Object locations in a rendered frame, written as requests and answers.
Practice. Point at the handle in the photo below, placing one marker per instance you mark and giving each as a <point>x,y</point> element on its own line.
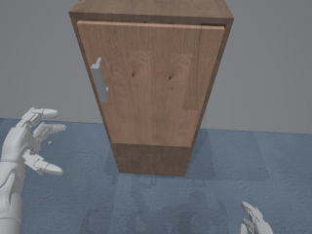
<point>99,81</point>

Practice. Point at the robot left hand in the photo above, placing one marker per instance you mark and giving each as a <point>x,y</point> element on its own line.
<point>19,139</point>

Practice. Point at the robot left forearm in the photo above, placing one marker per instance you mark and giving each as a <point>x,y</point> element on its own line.
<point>12,175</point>

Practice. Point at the cupboard door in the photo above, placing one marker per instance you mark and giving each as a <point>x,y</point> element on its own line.
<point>157,75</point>

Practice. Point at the robot right hand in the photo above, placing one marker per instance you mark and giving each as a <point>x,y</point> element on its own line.
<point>257,225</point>

